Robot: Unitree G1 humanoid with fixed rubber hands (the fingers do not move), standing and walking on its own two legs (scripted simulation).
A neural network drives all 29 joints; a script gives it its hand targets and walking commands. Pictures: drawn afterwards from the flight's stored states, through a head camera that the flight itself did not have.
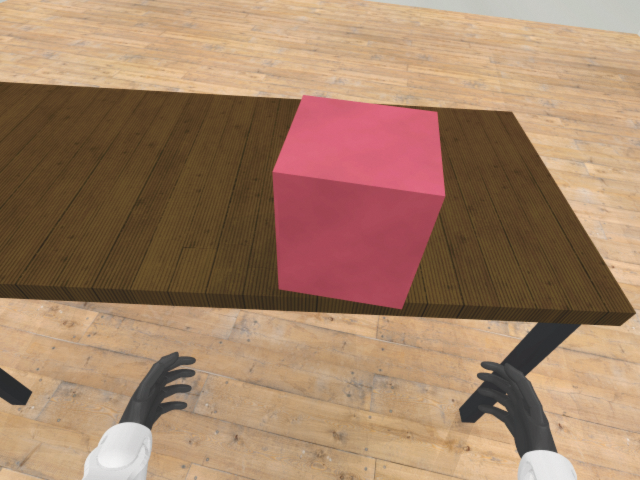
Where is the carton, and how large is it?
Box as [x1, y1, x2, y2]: [272, 95, 444, 308]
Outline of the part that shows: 303,95 272,172 279,288 401,308 444,198 437,113 434,111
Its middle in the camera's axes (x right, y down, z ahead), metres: +0.05 -0.05 +0.62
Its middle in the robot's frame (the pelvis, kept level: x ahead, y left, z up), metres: +0.51 -0.04 +0.05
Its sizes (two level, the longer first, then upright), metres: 0.210 0.200 0.250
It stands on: a table, 0.69 m high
